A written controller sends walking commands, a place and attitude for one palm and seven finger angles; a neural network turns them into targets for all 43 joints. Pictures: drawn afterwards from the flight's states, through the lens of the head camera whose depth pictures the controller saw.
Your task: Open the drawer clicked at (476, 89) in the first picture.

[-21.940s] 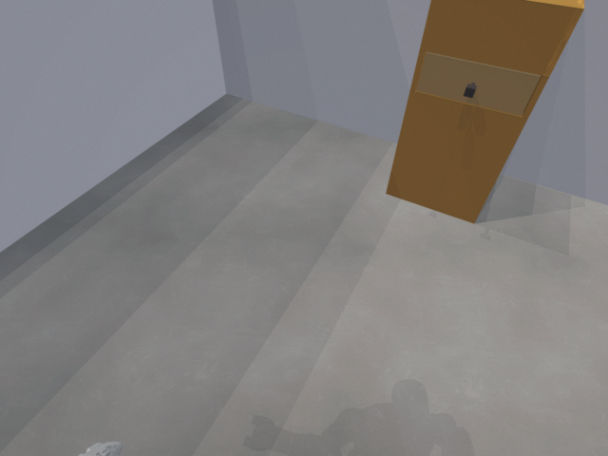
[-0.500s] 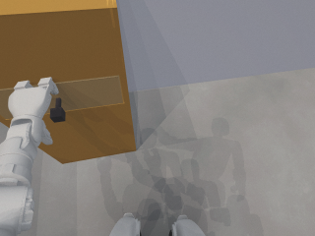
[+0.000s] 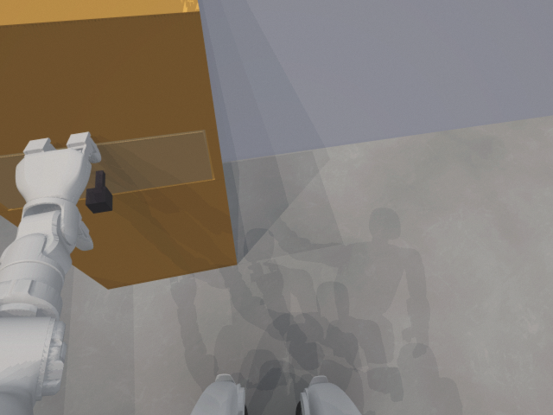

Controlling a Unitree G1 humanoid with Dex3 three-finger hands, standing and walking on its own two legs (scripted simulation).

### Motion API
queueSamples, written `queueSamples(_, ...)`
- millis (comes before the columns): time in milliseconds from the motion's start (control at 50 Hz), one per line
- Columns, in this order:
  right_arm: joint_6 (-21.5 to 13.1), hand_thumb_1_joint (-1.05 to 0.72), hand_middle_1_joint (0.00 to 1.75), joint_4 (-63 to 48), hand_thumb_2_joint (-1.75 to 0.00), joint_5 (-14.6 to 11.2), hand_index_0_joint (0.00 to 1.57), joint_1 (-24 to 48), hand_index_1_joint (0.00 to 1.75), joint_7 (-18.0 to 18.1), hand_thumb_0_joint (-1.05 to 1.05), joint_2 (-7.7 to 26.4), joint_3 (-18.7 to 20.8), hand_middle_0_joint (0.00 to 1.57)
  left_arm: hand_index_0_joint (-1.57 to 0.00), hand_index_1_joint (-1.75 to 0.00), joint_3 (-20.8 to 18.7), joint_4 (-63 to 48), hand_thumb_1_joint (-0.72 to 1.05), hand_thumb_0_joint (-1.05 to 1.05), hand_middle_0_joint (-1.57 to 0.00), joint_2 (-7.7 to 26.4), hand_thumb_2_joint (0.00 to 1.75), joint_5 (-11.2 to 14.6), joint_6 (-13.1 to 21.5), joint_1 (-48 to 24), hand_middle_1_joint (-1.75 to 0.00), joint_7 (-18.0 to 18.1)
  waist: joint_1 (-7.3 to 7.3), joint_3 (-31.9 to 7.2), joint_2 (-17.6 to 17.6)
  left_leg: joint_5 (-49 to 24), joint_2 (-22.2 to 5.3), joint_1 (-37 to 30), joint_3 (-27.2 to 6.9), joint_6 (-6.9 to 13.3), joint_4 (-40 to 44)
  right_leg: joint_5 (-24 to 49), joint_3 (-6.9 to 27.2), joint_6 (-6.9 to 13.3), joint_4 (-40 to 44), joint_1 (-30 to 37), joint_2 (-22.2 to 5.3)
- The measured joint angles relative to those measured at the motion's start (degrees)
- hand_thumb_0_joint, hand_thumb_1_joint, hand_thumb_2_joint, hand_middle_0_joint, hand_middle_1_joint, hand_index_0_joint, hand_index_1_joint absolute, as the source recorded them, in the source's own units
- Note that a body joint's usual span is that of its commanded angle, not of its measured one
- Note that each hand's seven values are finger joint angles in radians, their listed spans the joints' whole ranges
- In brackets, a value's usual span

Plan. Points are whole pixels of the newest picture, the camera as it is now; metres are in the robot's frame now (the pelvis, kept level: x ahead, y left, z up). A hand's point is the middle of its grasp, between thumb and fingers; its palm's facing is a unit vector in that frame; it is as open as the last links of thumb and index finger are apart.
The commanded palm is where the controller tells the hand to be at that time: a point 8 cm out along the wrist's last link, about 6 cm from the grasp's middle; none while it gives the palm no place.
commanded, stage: re-aim the fingers above the handle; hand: left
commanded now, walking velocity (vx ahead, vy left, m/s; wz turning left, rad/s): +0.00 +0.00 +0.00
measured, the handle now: (99, 191) +0.49 +0.30 -0.07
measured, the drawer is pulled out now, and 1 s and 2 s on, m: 0.00 0.00 0.00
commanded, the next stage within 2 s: lower the fingers behind the handle in 1.50 s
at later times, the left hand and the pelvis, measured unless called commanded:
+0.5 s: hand (72, 194) +0.44 +0.31 -0.01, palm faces -0.09 -0.02 -1.00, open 13.8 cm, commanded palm +0.44 +0.30 +0.05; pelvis +0.00 -0.01 +0.00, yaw +0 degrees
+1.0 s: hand (67, 192) +0.45 +0.32 -0.01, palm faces -0.06 -0.01 -1.00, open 13.7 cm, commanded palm +0.45 +0.30 +0.05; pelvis +0.00 +0.00 -0.01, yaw +0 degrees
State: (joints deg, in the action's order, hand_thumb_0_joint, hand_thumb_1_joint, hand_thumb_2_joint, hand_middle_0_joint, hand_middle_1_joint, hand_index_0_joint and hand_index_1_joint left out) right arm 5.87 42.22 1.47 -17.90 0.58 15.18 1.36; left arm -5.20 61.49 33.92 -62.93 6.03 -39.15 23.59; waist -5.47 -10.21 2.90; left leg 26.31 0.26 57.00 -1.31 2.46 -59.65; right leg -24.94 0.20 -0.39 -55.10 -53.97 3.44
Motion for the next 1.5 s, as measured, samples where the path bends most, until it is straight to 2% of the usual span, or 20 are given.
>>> queueSamples(80, -0.4, -0.91, 0.30, 0.1, -0.90, -0.2, 0.20, -0.2, 0.30, 0.3, 0.00, 0.2, 0.0, 0.20, -0.32, -1.20, 0.3, 1.4, -0.49, 0.00, -0.31, 0.7, 0.30, 0.0, -0.5, -0.8, -1.20, -0.4, -0.11, 0.3, 0.0, -0.2, 0.0, 0.6, 0.0, -0.1, -0.2, 0.1, 0.0, 0.1, -0.4, -0.7, 0.0)
queueSamples(220, -1.4, -0.91, 0.30, 0.9, -0.90, 0.0, 0.20, -0.7, 0.30, 0.7, 0.00, 0.3, 0.4, 0.20, -0.32, -1.20, 0.3, 0.9, -0.49, 0.00, -0.31, 1.2, 0.30, -0.1, 0.8, -1.9, -1.20, -0.4, -0.27, 0.1, -0.1, -0.2, 0.0, 2.2, -0.5, -0.4, -0.9, -0.1, -0.5, 0.3, -1.2, -2.2, 0.0)
queueSamples(440, -1.0, -0.91, 0.30, 0.7, -0.90, -0.2, 0.20, -0.1, 0.30, 0.5, 0.00, 0.4, -0.1, 0.20, -0.32, -1.20, -0.5, 1.4, -0.49, 0.00, -0.31, 1.0, 0.30, 0.3, -0.7, -1.1, -1.20, -0.7, -0.36, 0.3, 0.0, -0.1, -0.3, 1.2, 0.0, -0.5, -0.1, 0.0, 0.0, 0.5, -0.7, -1.5, 0.3)
queueSamples(520, -1.0, -0.91, 0.30, 0.4, -0.90, -0.2, 0.20, 0.3, 0.30, 1.0, 0.00, 0.5, -0.7, 0.20, -0.32, -1.20, -2.3, 1.9, -0.49, 0.00, -0.31, 3.0, 0.30, -0.1, 0.7, -1.4, -1.20, -1.7, -0.57, 0.3, -0.2, -0.1, -0.4, 1.7, 0.0, -0.5, -0.4, -0.1, 0.0, 0.5, -1.1, -2.1, 0.3)
queueSamples(600, -1.4, -0.91, 0.30, 0.3, -0.90, -0.1, 0.20, 0.3, 0.30, 1.0, 0.00, 0.7, -0.2, 0.20, -0.34, -1.21, -1.8, 1.1, -0.49, 0.00, -0.31, 4.3, 0.30, -0.1, 2.7, -1.4, -1.20, -2.2, -0.16, 0.2, -0.1, 0.3, -0.3, 2.7, -0.3, -0.6, -1.3, -0.5, -0.3, 0.6, -1.9, -3.0, 0.4)
queueSamples(740, -1.3, -0.91, 0.30, 0.5, -0.90, 0.0, 0.20, 0.5, 0.30, 0.8, 0.00, 0.8, 0.4, 0.20, -0.33, -1.20, -1.9, 0.0, -0.49, 0.00, -0.31, 3.5, 0.30, 0.2, 3.0, -0.9, -1.20, -1.7, 0.43, -0.1, -0.2, 0.6, -0.2, 3.4, -0.5, -0.6, -2.2, -0.8, -0.6, 0.5, -2.5, -3.5, 0.3)
queueSamples(1060, -1.2, -0.91, 0.30, 0.3, -0.90, 0.0, 0.20, 0.1, 0.30, 0.6, 0.00, 0.0, -0.3, 0.20, -0.34, -1.21, 0.3, 1.6, -0.49, 0.00, -0.31, 2.6, 0.30, 0.0, 0.5, -3.0, -1.20, -1.4, -0.19, 0.3, -0.1, 0.0, 0.1, 2.6, -0.9, -0.3, -1.4, -0.2, -1.0, 0.2, -1.1, -2.2, 0.0)
queueSamples(1300, -1.5, -0.91, 0.30, 0.8, -0.90, 0.2, 0.20, -0.9, 0.30, 0.6, 0.00, 0.0, -0.1, 0.21, -0.33, -1.20, -0.1, 1.8, -0.49, 0.00, -0.31, 3.0, 0.30, -0.1, 1.5, -3.0, -1.20, -1.5, -0.34, 0.0, -0.1, 0.0, 0.1, 3.3, -0.8, -0.2, -1.8, -0.1, -0.9, 0.1, -1.5, -2.9, 0.0)
queueSamples(1500, -1.8, -0.91, 0.30, 1.1, -0.90, 0.2, 0.20, -0.7, 0.30, 0.5, 0.00, 0.0, 0.0, 0.20, -0.34, -1.21, 0.5, 2.1, -0.49, 0.00, -0.31, 2.2, 0.30, -0.2, 0.0, -3.7, -1.20, -0.8, -0.39, 0.1, -0.1, -0.1, 0.1, 3.5, -1.1, -0.3, -1.9, -0.1, -1.2, 0.3, -1.6, -3.1, 0.0)
